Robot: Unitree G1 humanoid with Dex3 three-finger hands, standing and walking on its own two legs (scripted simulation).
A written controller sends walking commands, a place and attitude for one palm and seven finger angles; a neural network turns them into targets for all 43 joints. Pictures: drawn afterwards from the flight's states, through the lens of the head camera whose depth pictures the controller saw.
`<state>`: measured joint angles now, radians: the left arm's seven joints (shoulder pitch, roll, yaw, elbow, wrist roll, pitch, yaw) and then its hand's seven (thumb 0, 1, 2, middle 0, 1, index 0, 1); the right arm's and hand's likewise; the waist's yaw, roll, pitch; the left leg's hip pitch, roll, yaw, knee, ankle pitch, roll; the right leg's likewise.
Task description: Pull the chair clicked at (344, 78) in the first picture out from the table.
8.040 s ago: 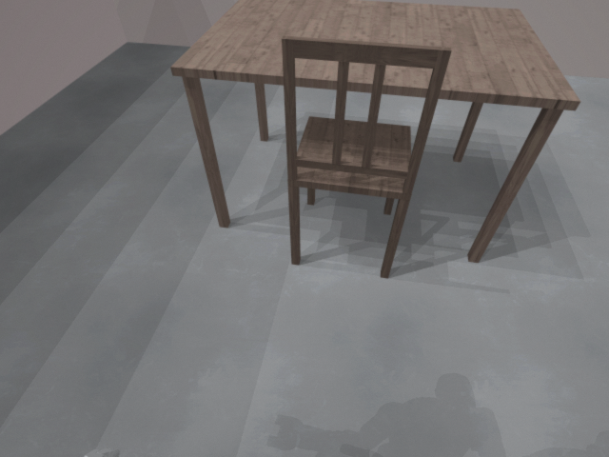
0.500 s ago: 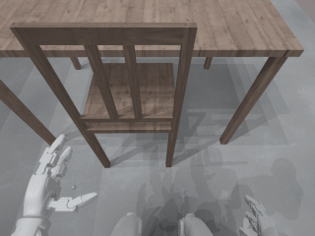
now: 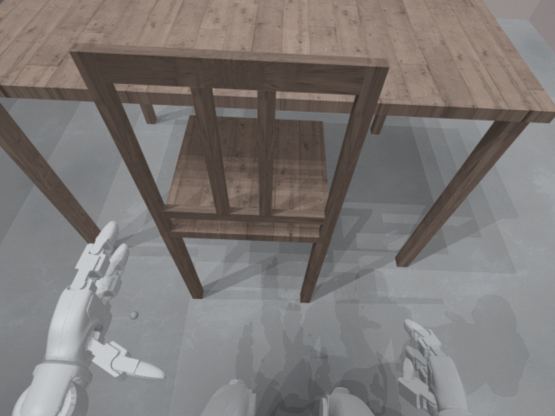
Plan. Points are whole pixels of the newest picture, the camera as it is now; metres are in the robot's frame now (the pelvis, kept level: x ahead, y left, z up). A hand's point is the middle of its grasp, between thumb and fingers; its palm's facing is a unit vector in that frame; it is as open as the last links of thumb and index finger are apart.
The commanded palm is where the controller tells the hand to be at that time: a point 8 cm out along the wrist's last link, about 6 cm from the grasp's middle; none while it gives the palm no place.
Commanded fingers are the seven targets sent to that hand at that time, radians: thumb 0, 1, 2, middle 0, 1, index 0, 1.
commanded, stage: raise the hand toward the chair's back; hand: left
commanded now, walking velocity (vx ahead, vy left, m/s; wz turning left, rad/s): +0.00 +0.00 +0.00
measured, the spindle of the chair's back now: (214, 160) +0.52 +0.16 +0.02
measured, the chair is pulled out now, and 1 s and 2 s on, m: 0.00 0.00 0.00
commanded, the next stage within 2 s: aim the fingers beside a spindle in 0.64 s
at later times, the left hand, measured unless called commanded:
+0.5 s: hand (134, 304) +0.25 +0.20 +0.04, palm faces +0.03 -1.00 -0.05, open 16.9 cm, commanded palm +0.22 +0.26 +0.05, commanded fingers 0.00 -0.50 0.30 -0.06 -0.08 -0.06 -0.08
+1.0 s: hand (160, 296) +0.26 +0.18 +0.04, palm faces +0.01 -1.00 -0.05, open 16.9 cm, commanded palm +0.24 +0.23 +0.04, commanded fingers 0.00 -0.50 0.30 -0.06 -0.08 -0.06 -0.08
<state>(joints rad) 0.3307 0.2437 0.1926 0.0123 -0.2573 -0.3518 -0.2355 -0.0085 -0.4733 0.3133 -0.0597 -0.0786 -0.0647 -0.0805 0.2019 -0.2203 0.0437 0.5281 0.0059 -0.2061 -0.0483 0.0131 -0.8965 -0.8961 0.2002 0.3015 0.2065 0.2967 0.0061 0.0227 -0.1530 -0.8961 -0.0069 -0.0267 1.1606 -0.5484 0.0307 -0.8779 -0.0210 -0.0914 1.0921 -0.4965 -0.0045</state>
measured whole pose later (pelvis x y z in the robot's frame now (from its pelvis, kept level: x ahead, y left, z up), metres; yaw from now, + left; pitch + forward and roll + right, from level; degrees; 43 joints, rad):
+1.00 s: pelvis +0.00 -0.01 +0.00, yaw +0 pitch +17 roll -2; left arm 0.22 0.23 0.18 0.11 -0.25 -0.37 -0.23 -0.01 -0.49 0.30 -0.06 -0.08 -0.06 -0.08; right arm 0.22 -0.26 0.02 0.56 0.00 -0.21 -0.05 0.01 -0.90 -0.90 0.20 0.30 0.21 0.30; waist -0.02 0.03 -0.16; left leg -0.90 0.00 -0.03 1.15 -0.54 0.01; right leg -0.90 -0.01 -0.09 1.10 -0.50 -0.02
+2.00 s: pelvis -0.01 -0.01 -0.02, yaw -1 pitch +22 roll -1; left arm -0.19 0.19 0.14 0.45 -0.15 -0.43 -0.08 -0.01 -0.49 0.30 -0.06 -0.08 -0.06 -0.08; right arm 0.21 -0.25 0.02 0.59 -0.02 -0.09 -0.01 0.01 -0.90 -0.90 0.20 0.30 0.20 0.30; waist -0.05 0.02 -0.17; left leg -1.07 0.00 0.00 1.25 -0.56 0.02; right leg -1.08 -0.02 -0.06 1.22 -0.52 -0.02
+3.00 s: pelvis -0.02 -0.02 -0.03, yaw -1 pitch +23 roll -1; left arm -0.29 0.19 0.15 0.56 -0.13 -0.47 -0.06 -0.01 -0.50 0.30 -0.06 -0.08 -0.06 -0.08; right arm 0.21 -0.26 0.01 0.60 -0.02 -0.06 -0.01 0.01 -0.90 -0.90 0.20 0.30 0.20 0.30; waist -0.05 0.03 -0.16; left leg -1.12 0.00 -0.01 1.28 -0.57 0.01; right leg -1.13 -0.02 -0.07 1.26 -0.52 -0.03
